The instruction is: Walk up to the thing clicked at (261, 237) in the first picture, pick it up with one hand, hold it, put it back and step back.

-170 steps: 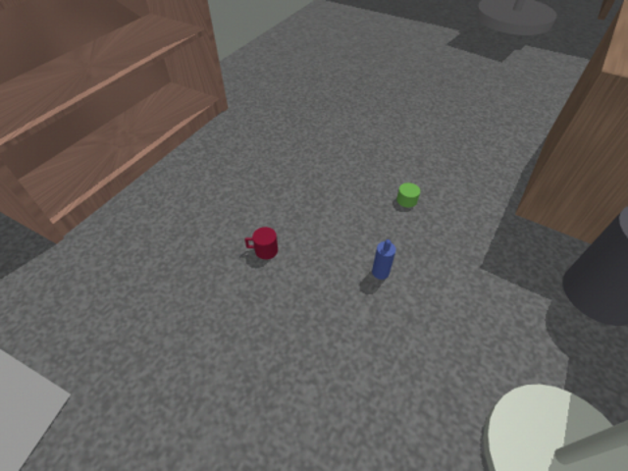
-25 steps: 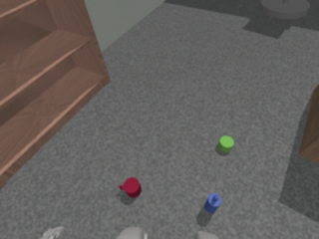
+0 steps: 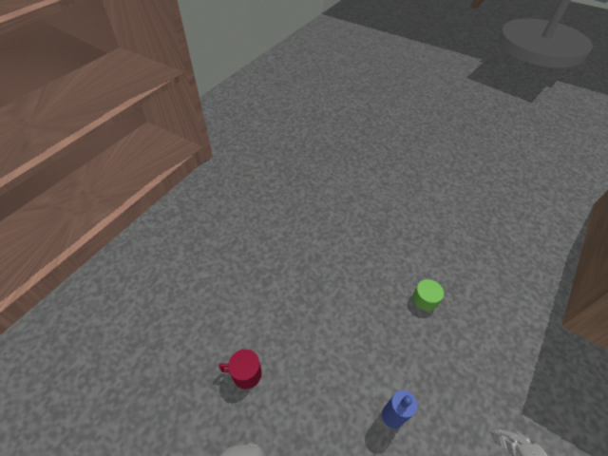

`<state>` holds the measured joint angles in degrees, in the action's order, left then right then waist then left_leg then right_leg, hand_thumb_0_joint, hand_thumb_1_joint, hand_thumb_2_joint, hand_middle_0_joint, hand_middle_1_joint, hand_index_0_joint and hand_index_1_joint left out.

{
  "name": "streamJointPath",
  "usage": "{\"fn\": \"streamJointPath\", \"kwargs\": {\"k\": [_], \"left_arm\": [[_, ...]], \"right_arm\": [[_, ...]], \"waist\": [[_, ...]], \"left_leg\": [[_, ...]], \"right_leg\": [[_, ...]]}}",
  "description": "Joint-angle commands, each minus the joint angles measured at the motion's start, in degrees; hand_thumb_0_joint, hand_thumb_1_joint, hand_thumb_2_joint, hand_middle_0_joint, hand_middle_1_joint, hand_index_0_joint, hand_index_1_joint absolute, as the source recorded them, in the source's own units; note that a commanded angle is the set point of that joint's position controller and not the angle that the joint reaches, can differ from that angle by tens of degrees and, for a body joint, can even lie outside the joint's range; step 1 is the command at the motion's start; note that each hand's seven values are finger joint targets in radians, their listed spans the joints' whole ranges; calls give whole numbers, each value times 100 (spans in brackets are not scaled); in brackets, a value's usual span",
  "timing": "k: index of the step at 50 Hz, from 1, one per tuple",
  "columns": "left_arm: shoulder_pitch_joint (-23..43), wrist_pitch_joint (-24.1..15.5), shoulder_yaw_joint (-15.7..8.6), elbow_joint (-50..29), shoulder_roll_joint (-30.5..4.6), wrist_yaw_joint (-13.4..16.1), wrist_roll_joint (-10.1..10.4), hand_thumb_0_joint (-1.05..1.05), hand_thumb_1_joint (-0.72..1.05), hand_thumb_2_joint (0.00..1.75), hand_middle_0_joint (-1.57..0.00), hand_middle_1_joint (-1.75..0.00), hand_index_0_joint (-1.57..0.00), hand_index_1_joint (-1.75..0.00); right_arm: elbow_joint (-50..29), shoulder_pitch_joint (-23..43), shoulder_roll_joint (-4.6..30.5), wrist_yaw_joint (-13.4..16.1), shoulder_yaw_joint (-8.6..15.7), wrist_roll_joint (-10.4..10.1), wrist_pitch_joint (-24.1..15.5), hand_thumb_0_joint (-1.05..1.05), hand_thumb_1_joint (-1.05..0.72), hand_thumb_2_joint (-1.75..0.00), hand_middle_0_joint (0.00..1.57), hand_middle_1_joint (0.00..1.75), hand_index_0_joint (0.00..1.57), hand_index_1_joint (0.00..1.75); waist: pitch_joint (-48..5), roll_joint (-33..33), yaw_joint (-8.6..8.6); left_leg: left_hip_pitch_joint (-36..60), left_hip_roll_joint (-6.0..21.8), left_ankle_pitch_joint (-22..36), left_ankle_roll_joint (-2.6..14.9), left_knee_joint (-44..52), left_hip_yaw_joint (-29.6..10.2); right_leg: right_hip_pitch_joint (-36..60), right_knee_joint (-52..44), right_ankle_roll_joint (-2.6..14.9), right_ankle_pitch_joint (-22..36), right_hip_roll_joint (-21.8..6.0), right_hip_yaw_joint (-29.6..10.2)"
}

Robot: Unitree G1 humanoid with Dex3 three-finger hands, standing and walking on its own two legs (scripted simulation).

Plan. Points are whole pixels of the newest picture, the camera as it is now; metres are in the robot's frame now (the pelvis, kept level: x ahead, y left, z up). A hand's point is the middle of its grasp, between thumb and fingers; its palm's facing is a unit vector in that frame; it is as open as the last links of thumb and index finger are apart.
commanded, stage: walk up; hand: left
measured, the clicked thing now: (240, 369) +0.44 +0.22 -0.71
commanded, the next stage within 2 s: stand in 0.80 s
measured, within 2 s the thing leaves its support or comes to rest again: neither
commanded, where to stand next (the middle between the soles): +0.07 +0.00 m, yaw +0 degrees
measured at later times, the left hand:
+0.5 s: hand out of the picture +0.09 +0.25 -0.14, palm faces -0.01 -0.94 -0.34, open 7.4 cm
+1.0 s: hand out of the picture +0.10 +0.25 -0.14, palm faces -0.03 -0.94 -0.34, open 7.4 cm
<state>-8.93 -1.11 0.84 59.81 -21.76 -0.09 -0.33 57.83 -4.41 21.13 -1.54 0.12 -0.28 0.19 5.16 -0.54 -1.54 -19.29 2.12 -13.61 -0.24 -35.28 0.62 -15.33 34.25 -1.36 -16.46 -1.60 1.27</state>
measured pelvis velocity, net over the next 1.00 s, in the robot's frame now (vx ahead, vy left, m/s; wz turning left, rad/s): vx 0.03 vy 0.00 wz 0.01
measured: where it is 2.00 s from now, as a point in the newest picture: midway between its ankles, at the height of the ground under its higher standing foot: outside the picture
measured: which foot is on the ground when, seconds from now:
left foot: down 0.00-1.00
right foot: down 0.00-1.00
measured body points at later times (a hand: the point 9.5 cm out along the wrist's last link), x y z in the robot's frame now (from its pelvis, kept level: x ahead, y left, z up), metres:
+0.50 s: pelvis +0.01 +0.00 +0.02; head +0.02 +0.00 +0.47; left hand +0.09 +0.30 -0.11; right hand +0.11 -0.30 -0.11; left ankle +0.06 +0.12 -0.73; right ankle +0.02 -0.14 -0.73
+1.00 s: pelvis +0.03 +0.00 +0.02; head +0.04 +0.00 +0.47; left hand +0.10 +0.30 -0.11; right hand +0.11 -0.30 -0.11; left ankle +0.06 +0.12 -0.73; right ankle +0.02 -0.14 -0.73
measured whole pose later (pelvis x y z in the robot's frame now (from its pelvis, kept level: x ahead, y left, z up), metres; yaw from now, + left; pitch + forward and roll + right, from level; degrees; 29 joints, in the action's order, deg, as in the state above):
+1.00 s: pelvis +0.03 +0.00 +0.02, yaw +1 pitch -1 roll +0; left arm -6.0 -0.9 0.1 66.2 -20.1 -0.5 -1.0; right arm 66.5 -5.0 19.7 -1.2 0.3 0.7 -0.2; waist 2.0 -0.2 0.2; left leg -11.1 1.3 -7.7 -0.8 -19.5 0.5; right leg -7.4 19.3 -1.5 -11.1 -2.1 1.9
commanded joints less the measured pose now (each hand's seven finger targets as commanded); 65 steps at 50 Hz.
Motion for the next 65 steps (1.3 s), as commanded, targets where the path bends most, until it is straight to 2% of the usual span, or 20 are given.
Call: {"fn": "streamJointPath", "kwargs": {"k": [1,5,10,15,18,23,28,31,35,38,39,40,41,45,47,50,53,59,61,65], "left_arm": [[286,-139,-297,-177,-1276,50,40,0,90,90,-20,-30,-20,-30],[437,-131,-277,-10,-1183,30,45,0,90,90,-20,-30,-20,-30],[474,-145,-270,176,-1143,24,69,0,90,90,-20,-30,-20,-30],[636,-106,-309,235,-1162,26,43,0,90,90,-20,-30,-20,-30],[600,-81,-298,309,-1111,25,37,0,90,90,-20,-30,-20,-30],[619,-78,-320,318,-1101,16,16,0,90,90,-20,-30,-20,-30],[648,-80,-345,319,-1098,15,2,0,90,90,-20,-30,-20,-30],[662,-69,-349,301,-1089,19,2,0,90,90,-20,-30,-20,-30],[659,-88,-359,300,-1088,23,-6,0,90,90,-20,-30,-20,-30],[712,-76,-369,287,-1079,27,0,0,90,90,-20,-30,-20,-30],[702,-71,-360,290,-1065,28,3,0,90,90,-20,-30,-20,-30],[567,-62,-327,349,-1043,24,-18,0,90,90,-20,-30,-20,-30],[591,-64,-323,348,-1029,23,-29,0,90,90,-20,-30,-20,-30],[511,-65,-307,341,-1021,12,-36,0,90,90,-20,-30,-20,-30],[515,-73,-311,333,-1022,14,-45,0,90,90,-20,-30,-20,-30],[547,-87,-315,294,-1050,20,-26,0,90,90,-20,-30,-20,-30],[487,-109,-317,294,-1049,32,-29,0,90,90,-20,-30,-20,-30],[495,-86,-339,294,-1040,46,-12,0,90,90,-20,-30,-20,-30],[497,-73,-347,294,-1060,47,-6,0,90,90,-20,-30,-20,-30],[491,-77,-344,302,-1041,48,-9,0,90,90,-20,-30,-20,-30]], "right_arm": [[-135,271,1269,87,252,-19,-144,0,-90,-90,20,30,20,30],[57,380,1267,74,233,3,-159,0,-90,-90,20,30,20,30],[261,476,1173,83,183,-26,-185,0,-90,-90,20,30,20,30],[389,439,1190,97,210,-14,-170,0,-90,-90,20,30,20,30],[432,533,1173,97,211,-6,-152,0,-90,-90,20,30,20,30],[485,484,1164,95,210,23,-148,0,-90,-90,20,30,20,30],[473,424,1157,95,215,27,-158,0,-90,-90,20,30,20,30],[471,397,1170,99,222,31,-149,0,-90,-90,20,30,20,30],[485,333,1113,102,220,24,-146,0,-90,-90,20,30,20,30],[505,263,1109,108,229,24,-146,0,-90,-90,20,30,20,30],[498,305,1139,109,231,29,-140,0,-90,-90,20,30,20,30],[501,295,1097,121,218,94,-166,0,-90,-90,20,30,20,30],[505,288,1147,128,233,96,-171,0,-90,-90,20,30,20,30],[496,303,1167,135,241,89,-171,0,-90,-90,20,30,20,30],[485,270,1159,130,239,82,-175,0,-90,-90,20,30,20,30],[490,207,1136,138,228,89,-199,0,-90,-90,20,30,20,30],[488,215,1118,146,224,73,-216,0,-90,-90,20,30,20,30],[489,214,1117,178,196,60,-223,0,-90,-90,20,30,20,30],[477,222,1094,185,189,66,-211,0,-90,-90,20,30,20,30],[478,243,1124,192,191,58,-199,0,-90,-90,20,30,20,30]], "waist": [[-607,-18,115],[-694,-74,119],[-887,9,64],[-910,102,103],[-695,21,82],[-675,-4,95],[-738,-18,114],[-656,-47,132],[-805,82,146],[-786,26,175],[-757,-8,166],[-872,62,168],[-780,14,182],[-594,-63,158],[-610,-21,181],[-679,22,200],[-897,50,192],[-929,64,170],[-892,63,172],[-845,49,171]], "left_leg": [[600,525,-173,339,1134,-814],[715,564,-184,288,1493,-873],[1055,545,827,217,1558,-717],[1132,528,972,181,1655,-607],[1013,537,440,172,1859,-686],[972,516,195,147,1955,-697],[1007,526,394,148,1926,-673],[940,521,270,139,1963,-692],[1129,504,669,143,1824,-612],[1071,518,732,130,1862,-629],[1054,512,684,133,1869,-635],[1147,589,367,117,2015,-670],[1016,573,163,112,2051,-711],[883,552,-44,108,2082,-711],[870,547,26,118,2044,-709],[972,530,445,100,1983,-666],[1271,566,1300,120,1786,-594],[1380,606,1778,120,1740,-549],[1409,590,1720,87,1781,-533],[1430,593,1768,83,1750,-520]], "right_leg": [[-45,-1095,405,88,-537,-682],[197,-1310,331,155,-504,-553],[590,-1551,264,870,-605,-523],[790,-1676,239,1089,-665,-469],[662,-1821,216,691,-632,-452],[664,-1896,235,569,-627,-464],[743,-1859,222,747,-634,-450],[699,-1899,218,659,-615,-444],[741,-1939,215,807,-656,-485],[806,-1894,213,850,-652,-446],[768,-1883,206,881,-635,-440],[754,-1889,201,473,-619,-417],[738,-1910,194,383,-604,-424],[628,-1938,198,242,-611,-441],[673,-1947,205,289,-620,-435],[728,-1928,213,536,-654,-465],[878,-1893,196,1188,-690,-446],[1083,-1834,173,1629,-697,-385],[1024,-1833,169,1501,-664,-353],[1087,-1901,159,1642,-685,-376]]}}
